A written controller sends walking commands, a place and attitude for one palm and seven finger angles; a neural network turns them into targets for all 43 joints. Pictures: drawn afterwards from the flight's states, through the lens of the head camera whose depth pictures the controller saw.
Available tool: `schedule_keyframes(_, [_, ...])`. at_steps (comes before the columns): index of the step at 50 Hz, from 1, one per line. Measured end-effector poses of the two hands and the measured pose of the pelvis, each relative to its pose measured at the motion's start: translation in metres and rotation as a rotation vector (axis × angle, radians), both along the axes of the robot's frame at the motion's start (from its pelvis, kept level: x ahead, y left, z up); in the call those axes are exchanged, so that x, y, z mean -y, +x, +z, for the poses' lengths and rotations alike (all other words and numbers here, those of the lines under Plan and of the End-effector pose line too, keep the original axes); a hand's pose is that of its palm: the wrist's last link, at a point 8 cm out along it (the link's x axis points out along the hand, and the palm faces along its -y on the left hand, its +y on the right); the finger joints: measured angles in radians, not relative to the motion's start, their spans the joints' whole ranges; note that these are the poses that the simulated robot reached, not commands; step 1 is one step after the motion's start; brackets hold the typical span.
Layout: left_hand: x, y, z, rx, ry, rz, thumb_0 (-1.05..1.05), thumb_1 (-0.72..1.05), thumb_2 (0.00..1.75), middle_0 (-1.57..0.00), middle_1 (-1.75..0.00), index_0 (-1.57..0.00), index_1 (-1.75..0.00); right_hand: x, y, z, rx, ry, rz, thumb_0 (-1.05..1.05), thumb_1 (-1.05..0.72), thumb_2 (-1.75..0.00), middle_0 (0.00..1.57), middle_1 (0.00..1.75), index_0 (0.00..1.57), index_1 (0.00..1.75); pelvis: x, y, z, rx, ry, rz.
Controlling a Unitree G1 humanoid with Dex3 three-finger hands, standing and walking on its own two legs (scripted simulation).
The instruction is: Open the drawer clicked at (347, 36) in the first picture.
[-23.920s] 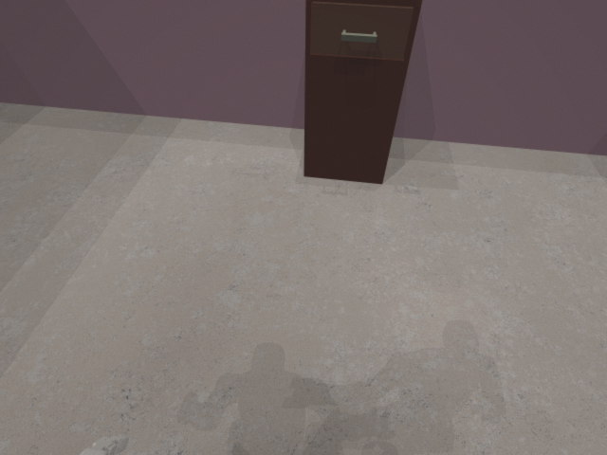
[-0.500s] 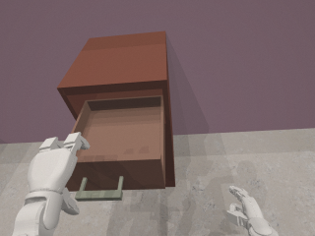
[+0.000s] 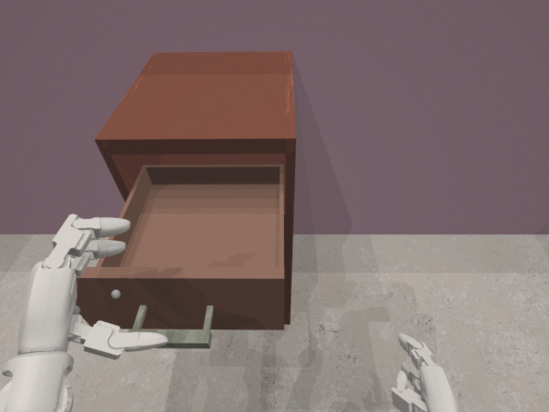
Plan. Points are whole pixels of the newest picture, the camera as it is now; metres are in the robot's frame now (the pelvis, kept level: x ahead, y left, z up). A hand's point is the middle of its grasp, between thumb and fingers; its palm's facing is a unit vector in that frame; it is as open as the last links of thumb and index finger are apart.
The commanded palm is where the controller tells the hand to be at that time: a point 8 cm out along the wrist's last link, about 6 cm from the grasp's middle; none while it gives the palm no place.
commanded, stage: draw the hand back to the body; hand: left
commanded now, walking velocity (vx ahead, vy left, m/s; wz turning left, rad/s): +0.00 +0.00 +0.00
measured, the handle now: (172, 325) +0.25 +0.21 -0.04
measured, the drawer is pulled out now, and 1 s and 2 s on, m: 0.30 0.30 0.30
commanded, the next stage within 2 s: step back with the hand held close in 0.76 s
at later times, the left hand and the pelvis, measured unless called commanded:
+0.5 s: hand (62, 279) +0.20 +0.27 +0.16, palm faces +0.41 -0.81 -0.42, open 9.2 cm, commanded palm +0.14 +0.30 +0.18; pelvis +0.01 +0.02 +0.00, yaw +0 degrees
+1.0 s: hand (62, 282) +0.19 +0.26 +0.17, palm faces +0.41 -0.79 -0.45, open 7.5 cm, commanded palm +0.12 +0.30 +0.18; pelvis +0.00 +0.02 +0.00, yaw +2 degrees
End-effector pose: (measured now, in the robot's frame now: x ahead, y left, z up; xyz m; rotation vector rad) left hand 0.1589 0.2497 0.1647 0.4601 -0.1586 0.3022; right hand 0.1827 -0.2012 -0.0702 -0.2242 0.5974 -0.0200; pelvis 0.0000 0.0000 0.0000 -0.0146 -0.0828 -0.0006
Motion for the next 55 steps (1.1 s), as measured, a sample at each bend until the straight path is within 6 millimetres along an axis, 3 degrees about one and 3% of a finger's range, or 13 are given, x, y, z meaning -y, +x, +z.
schedule_keyframes(5, [-0.014, 0.004, 0.011, 0.066, -0.004, 0.006, 0.00, -0.19, 0.43, -0.30, -1.00, -0.29, -1.00, -0.002, -0.003, -0.004, -0.026, -0.007, -0.006, 0.01, -0.90, -0.90, 0.20, 0.30, 0.20, 0.30, -0.004, 0.005, 0.001, -0.004, -0.003, 0.004])
schedule_keyframes(11, [-0.023, 0.009, 0.009, 0.052, -0.006, 0.001, 0.00, 0.00, 0.52, -0.28, -0.87, -0.27, -0.87, -0.002, 0.000, -0.004, -0.033, -0.014, -0.013, 0.01, -0.90, -0.90, 0.20, 0.30, 0.20, 0.30, -0.011, 0.010, 0.001, -0.018, -0.006, 0.000])
schedule_keyframes(25, [-0.054, -0.001, 0.016, 0.055, 0.032, 0.073, 0.01, 0.49, 0.73, -0.24, -0.56, -0.24, -0.56, -0.016, 0.018, 0.004, -0.007, -0.015, -0.002, 0.01, -0.90, -0.90, 0.20, 0.30, 0.20, 0.30, -0.022, 0.013, 0.002, -0.022, -0.011, 0.007])
schedule_keyframes(34, [-0.052, -0.005, 0.014, 0.056, 0.004, 0.073, 0.01, 0.77, 0.85, -0.22, -0.38, -0.22, -0.37, -0.025, 0.019, 0.004, 0.000, -0.004, 0.025, 0.01, -0.90, -0.90, 0.20, 0.30, 0.20, 0.30, -0.024, 0.011, 0.002, -0.017, -0.009, 0.013])
schedule_keyframes(46, [-0.051, -0.007, 0.019, 0.071, 0.040, 0.076, 0.02, 0.88, 0.90, -0.21, -0.31, -0.21, -0.30, -0.017, 0.006, -0.001, -0.028, 0.000, 0.009, 0.01, -0.90, -0.90, 0.20, 0.30, 0.20, 0.30, -0.017, 0.005, 0.001, -0.026, -0.007, 0.017])
schedule_keyframes(50, [-0.049, -0.006, 0.018, 0.071, 0.080, 0.068, 0.02, 0.88, 0.90, -0.21, -0.30, -0.21, -0.30, -0.004, 0.000, -0.003, -0.048, -0.031, -0.020, 0.01, -0.90, -0.90, 0.20, 0.30, 0.20, 0.30, -0.015, -0.002, -0.002, -0.075, -0.011, 0.035])
schedule_keyframes(55, [-0.040, -0.016, 0.003, 0.026, 0.060, 0.014, 0.02, 0.89, 0.90, -0.21, -0.30, -0.21, -0.30, 0.014, -0.018, -0.007, -0.081, -0.082, -0.096, 0.01, -0.90, -0.90, 0.20, 0.30, 0.20, 0.30, -0.021, -0.013, -0.009, -0.114, -0.015, 0.051])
